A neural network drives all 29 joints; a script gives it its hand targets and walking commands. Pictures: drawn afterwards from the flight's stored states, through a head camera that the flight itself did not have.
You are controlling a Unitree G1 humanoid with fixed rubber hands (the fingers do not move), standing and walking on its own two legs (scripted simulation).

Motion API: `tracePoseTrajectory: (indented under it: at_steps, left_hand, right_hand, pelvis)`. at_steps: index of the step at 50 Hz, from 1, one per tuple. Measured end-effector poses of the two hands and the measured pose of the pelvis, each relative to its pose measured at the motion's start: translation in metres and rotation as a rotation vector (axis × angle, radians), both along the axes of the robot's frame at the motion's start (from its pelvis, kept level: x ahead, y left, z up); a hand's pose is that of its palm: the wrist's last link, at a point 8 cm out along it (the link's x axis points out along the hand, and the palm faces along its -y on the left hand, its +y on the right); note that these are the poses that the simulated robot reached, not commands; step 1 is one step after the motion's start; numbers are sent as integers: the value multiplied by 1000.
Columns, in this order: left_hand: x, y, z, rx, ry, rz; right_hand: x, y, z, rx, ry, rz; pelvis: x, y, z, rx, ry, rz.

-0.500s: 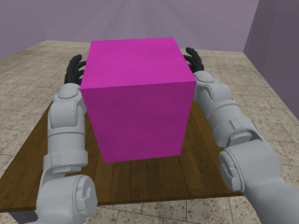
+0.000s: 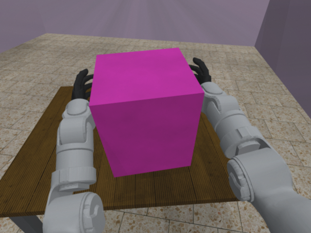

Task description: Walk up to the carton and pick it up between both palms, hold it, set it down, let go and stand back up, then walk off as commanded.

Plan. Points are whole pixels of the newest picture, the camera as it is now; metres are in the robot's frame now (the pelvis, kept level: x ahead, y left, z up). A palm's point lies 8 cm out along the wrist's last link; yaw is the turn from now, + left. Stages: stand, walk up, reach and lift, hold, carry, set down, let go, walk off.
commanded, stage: set down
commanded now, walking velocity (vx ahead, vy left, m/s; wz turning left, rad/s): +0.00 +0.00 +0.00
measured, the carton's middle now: (146, 113) +0.40 +0.02 +0.18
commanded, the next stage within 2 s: none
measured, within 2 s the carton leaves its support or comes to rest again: neither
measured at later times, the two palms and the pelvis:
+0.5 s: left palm (83, 114) +0.38 +0.17 +0.19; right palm (197, 97) +0.42 -0.12 +0.21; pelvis +0.00 +0.00 +0.00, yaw +0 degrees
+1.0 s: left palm (86, 124) +0.39 +0.17 +0.16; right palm (194, 105) +0.44 -0.12 +0.17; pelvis +0.01 +0.00 +0.00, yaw +0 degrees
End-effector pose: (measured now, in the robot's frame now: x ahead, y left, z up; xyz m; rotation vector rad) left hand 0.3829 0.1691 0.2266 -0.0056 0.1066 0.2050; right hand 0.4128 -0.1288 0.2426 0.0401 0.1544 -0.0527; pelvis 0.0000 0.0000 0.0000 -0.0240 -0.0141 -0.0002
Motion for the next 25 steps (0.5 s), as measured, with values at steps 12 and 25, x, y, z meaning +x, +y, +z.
tracePoseTrajectory:
  at_steps: [12, 25]
  left_hand:
    - [-3, 1, -16, -10, 20, 28]
    - [-1, 3, -35, -18, 42, 54]
  right_hand:
    - [4, 2, -18, 9, 19, 22]
    - [12, 5, -36, 13, 41, 44]
  pelvis:
    - [0, -2, 0, 0, 0, -1]
    - [2, -2, 0, -1, 3, -1]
